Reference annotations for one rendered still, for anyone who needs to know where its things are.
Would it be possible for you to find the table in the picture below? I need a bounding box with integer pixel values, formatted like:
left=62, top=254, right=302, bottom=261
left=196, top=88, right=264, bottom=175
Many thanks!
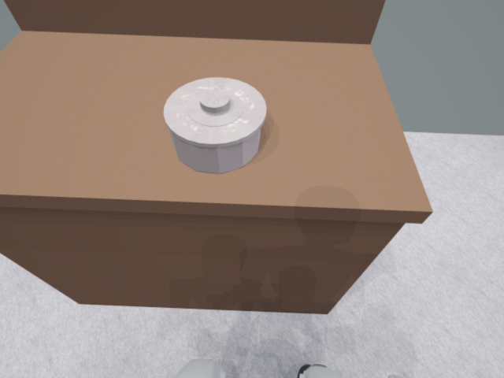
left=0, top=0, right=433, bottom=314

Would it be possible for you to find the pot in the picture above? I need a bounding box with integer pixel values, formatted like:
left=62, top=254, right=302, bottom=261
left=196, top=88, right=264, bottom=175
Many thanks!
left=169, top=129, right=261, bottom=174

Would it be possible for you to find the robot right shin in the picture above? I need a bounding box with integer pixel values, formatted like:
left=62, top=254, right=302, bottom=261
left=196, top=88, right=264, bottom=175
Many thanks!
left=308, top=363, right=327, bottom=369

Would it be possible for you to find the lid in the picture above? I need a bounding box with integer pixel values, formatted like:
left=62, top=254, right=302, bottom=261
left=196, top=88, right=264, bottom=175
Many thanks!
left=164, top=77, right=267, bottom=148

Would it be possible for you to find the knob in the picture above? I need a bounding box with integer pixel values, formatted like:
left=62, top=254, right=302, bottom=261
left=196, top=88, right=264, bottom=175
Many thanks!
left=199, top=88, right=230, bottom=113

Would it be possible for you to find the robot left thigh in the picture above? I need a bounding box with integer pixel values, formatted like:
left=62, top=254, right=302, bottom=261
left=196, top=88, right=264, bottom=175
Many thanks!
left=173, top=358, right=226, bottom=378

